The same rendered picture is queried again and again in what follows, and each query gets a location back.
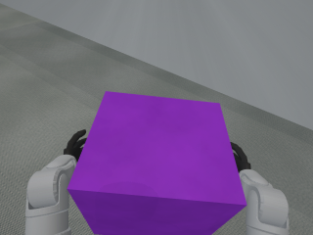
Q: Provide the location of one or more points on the robot right hand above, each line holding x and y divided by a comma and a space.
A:
240, 158

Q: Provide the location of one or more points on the carton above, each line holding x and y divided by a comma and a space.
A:
157, 166

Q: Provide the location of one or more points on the robot left hand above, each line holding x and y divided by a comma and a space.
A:
73, 145

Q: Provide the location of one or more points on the robot right forearm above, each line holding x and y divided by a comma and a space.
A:
267, 208

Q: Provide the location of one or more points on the robot left forearm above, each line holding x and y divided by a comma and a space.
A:
47, 198

